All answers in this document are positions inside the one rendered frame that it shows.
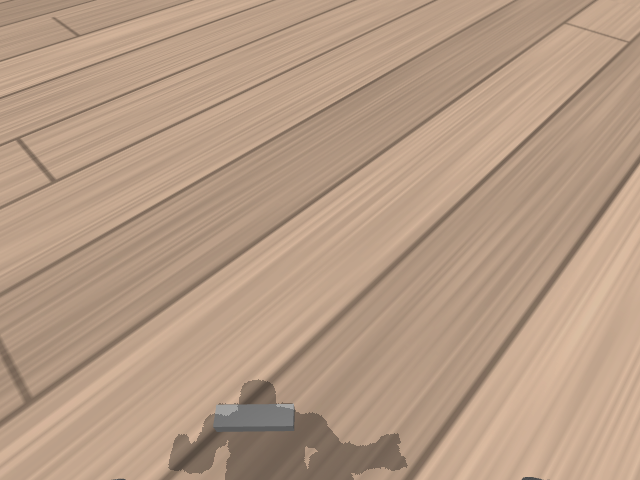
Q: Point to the carton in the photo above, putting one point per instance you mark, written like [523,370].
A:
[254,417]

